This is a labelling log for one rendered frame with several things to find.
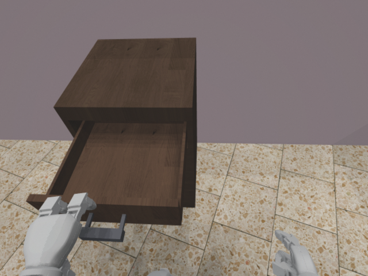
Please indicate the robot left hand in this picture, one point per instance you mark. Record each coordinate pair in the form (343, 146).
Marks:
(51, 237)

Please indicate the robot right hand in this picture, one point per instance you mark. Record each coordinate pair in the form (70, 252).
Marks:
(299, 261)

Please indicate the handle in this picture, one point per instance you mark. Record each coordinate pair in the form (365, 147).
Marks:
(103, 234)

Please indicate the robot left shin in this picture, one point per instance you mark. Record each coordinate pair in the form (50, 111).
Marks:
(163, 269)

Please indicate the cabinet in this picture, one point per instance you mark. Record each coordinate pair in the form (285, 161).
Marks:
(137, 80)

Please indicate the drawer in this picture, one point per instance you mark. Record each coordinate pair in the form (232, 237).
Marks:
(135, 168)

